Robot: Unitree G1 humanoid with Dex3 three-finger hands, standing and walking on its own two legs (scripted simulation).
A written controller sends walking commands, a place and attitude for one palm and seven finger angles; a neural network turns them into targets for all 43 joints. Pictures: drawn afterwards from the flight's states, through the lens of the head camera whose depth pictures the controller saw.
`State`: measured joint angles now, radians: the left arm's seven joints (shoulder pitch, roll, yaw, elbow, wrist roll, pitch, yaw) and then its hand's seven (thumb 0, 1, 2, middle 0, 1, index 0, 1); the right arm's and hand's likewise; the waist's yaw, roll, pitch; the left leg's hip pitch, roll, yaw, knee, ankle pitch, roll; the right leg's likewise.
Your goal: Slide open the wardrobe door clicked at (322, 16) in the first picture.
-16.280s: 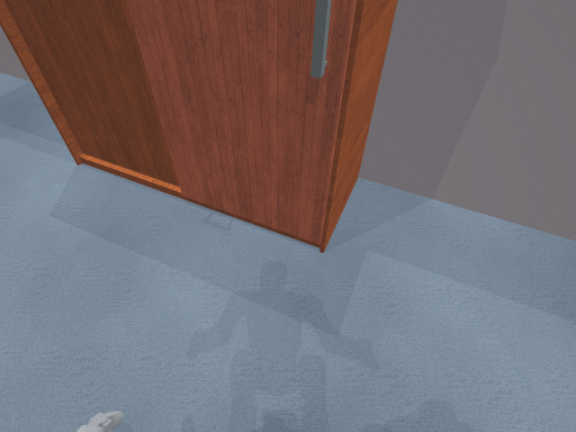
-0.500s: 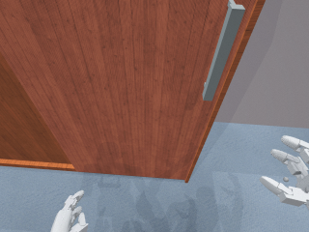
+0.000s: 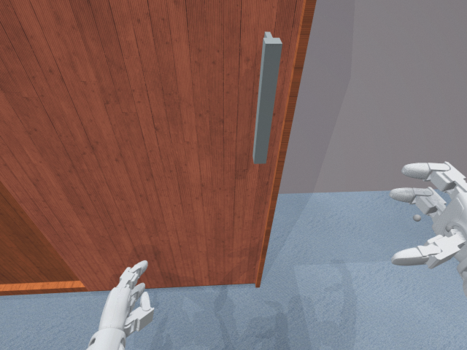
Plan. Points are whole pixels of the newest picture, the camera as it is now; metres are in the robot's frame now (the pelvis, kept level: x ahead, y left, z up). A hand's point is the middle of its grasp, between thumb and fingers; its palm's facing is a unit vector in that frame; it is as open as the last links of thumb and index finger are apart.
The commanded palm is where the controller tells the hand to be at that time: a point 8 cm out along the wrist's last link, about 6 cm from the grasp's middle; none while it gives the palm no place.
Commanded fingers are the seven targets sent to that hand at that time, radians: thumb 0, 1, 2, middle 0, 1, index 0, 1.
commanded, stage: raise the hand with hooked fingers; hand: right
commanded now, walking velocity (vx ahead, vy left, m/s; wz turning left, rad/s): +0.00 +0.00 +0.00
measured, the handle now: (263, 103) +0.53 -0.07 +0.18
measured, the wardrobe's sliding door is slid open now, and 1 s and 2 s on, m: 0.00 0.00 0.00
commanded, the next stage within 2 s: move the hooked fingers beside the handle in 0.72 s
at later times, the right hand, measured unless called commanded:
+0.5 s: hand (406, 200) +0.26 -0.23 +0.20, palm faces +0.06 +1.00 -0.07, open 13.9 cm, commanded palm +0.23 -0.28 +0.21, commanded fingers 0.00 0.50 -0.30 0.30 1.20 0.30 1.20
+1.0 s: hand (390, 181) +0.29 -0.22 +0.20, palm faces +0.08 +0.99 -0.06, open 13.9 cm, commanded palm +0.26 -0.26 +0.21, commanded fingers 0.00 0.50 -0.30 0.30 1.20 0.30 1.20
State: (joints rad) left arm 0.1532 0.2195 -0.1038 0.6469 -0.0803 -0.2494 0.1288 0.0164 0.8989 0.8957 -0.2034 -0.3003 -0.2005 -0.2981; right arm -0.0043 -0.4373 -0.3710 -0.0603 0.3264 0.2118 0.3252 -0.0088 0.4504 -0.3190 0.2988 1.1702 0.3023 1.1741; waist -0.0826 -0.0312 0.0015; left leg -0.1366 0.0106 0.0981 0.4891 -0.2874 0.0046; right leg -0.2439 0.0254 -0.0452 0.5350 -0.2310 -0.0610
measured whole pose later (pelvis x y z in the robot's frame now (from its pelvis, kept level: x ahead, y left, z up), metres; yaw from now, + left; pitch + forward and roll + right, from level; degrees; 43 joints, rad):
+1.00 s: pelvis +0.01 +0.03 +0.00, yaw +2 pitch -5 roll +0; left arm 0.17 0.28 -0.06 0.65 -0.11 -0.18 0.13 0.02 0.90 0.90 -0.20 -0.30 -0.20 -0.30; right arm -0.13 -0.45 -0.43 -0.01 0.32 0.33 0.32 -0.01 0.50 -0.30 0.30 1.20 0.30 1.20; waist -0.05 -0.05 -0.02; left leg -0.12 -0.03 0.08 0.50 -0.30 0.05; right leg -0.21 -0.02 -0.05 0.53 -0.24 -0.02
